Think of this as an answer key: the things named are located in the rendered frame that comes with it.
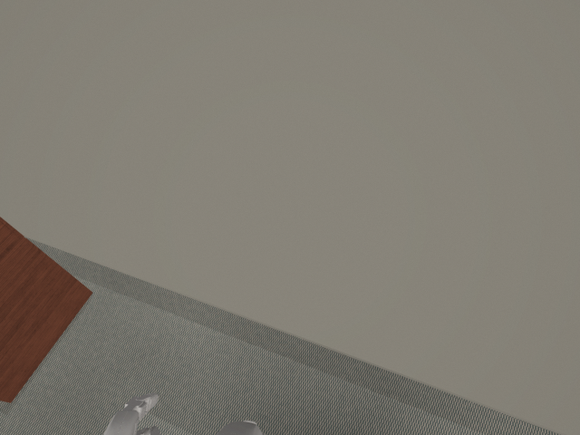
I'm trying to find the cupboard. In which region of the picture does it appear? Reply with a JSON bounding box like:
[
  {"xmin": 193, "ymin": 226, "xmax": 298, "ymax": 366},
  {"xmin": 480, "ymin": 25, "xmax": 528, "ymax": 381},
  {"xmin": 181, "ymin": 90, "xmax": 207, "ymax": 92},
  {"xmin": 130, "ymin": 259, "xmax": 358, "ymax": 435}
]
[{"xmin": 0, "ymin": 217, "xmax": 92, "ymax": 403}]

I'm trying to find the robot left hand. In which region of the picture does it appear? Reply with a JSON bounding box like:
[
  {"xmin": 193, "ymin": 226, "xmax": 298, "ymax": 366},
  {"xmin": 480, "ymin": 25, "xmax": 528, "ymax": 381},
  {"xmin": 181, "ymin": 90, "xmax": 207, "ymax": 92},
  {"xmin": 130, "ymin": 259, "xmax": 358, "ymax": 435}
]
[{"xmin": 103, "ymin": 392, "xmax": 160, "ymax": 435}]

